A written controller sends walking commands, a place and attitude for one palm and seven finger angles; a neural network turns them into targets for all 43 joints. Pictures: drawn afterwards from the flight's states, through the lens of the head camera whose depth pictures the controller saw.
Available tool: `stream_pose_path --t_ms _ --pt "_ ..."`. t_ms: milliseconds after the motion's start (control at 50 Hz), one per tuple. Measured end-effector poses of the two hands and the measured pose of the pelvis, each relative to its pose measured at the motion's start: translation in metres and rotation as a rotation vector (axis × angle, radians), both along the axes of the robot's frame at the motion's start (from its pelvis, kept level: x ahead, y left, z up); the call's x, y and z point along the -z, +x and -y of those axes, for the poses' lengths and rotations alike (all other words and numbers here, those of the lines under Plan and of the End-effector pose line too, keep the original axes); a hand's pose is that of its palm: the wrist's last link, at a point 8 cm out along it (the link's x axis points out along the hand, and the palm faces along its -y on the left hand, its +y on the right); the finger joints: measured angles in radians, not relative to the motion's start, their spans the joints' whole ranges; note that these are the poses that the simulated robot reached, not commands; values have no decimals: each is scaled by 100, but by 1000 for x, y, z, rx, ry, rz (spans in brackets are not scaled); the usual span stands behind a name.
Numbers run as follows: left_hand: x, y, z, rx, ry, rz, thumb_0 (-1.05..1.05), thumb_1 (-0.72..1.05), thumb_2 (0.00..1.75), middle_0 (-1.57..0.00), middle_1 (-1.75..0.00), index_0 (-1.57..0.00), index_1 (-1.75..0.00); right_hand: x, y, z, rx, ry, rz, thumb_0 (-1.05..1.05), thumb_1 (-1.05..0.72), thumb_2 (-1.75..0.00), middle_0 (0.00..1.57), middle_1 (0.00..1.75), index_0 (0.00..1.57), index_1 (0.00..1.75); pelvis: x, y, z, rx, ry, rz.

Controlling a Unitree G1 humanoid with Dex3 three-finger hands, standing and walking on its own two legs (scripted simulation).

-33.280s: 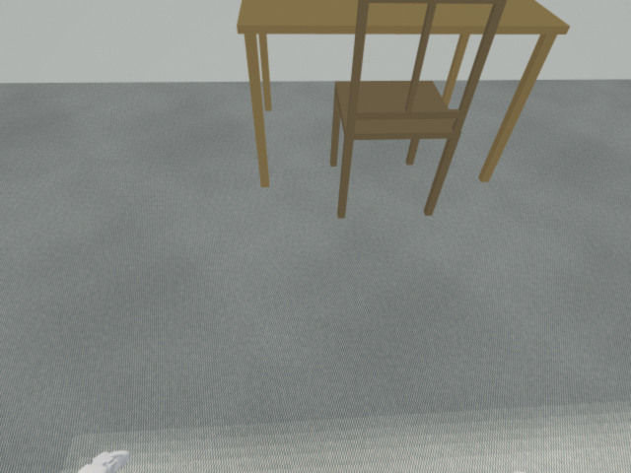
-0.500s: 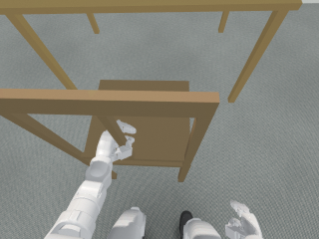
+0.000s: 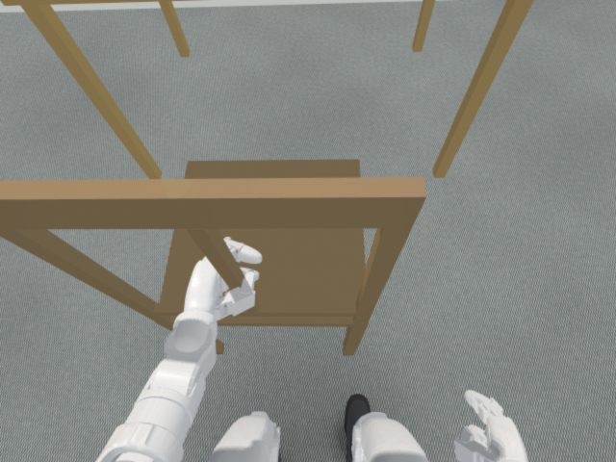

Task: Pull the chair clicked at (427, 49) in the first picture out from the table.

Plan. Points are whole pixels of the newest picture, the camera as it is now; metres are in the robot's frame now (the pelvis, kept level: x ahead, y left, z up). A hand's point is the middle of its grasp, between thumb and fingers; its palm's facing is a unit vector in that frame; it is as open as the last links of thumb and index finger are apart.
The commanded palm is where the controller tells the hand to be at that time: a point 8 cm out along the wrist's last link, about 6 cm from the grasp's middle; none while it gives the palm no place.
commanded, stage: step backward, pulling the chair out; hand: left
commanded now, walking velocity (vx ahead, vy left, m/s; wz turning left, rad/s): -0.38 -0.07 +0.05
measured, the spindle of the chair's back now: (233, 276) +0.35 +0.13 -0.06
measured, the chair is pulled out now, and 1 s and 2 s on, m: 0.43 0.59 0.60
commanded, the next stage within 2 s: stop walking, hand still on the chair in 0.62 s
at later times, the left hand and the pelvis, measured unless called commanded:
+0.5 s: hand (226, 353) +0.24 +0.13 -0.06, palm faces -0.06 -0.99 -0.14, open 5.1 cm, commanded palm +0.21 +0.18 -0.07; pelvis -0.10 +0.02 +0.00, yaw +0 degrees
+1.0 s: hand (220, 415) +0.17 +0.12 -0.06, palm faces -0.02 -0.99 -0.14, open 5.1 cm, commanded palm +0.15 +0.18 -0.05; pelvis -0.14 +0.01 +0.00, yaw +0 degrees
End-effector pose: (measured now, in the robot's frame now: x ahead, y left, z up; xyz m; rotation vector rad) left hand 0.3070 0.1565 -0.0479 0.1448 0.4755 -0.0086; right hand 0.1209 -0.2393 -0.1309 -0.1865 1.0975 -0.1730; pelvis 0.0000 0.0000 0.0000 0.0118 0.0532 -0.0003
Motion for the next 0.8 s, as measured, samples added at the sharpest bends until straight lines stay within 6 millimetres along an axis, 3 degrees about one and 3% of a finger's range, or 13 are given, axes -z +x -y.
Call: stream_pose_path --t_ms 120,220,340,420,580,800 --pt "1 -19 -5 30 -15 19 2 73 84 -31 -126 -50 -144 -5 -14 -8 -3 -56 70 1 -91 -90 20 30 20 30 10 -32 -18 -32 -16 -18" --pt "0 -41 -12 48 -26 -3 3 75 82 -27 -125 -50 -144 -20 -43 -21 2 -61 67 1 -91 -90 20 30 20 30 1 -50 -25 -7 -7 4" --pt "-1 -68 -18 45 -6 -11 4 73 83 -31 -125 -50 -144 -6 -81 -31 -18 34 -31 1 -90 -90 20 30 20 30 -2 -58 -16 -3 -42 10" --pt "-1 -77 -21 35 14 2 3 71 85 -34 -126 -50 -144 3 -101 -26 -17 39 -72 1 -90 -90 20 30 20 30 -1 -77 -11 4 -60 27" --pt "-1 -90 -23 25 4 1 3 72 83 -32 -126 -50 -144 -5 -121 -6 62 -51 21 1 -90 -90 20 30 20 30 8 -111 -23 0 -14 38" --pt "-2 -143 -17 3 14 -10 2 72 82 -33 -126 -50 -144 2 -153 -3 39 20 13 1 -91 -90 20 30 20 30 9 -136 -3 9 -35 61"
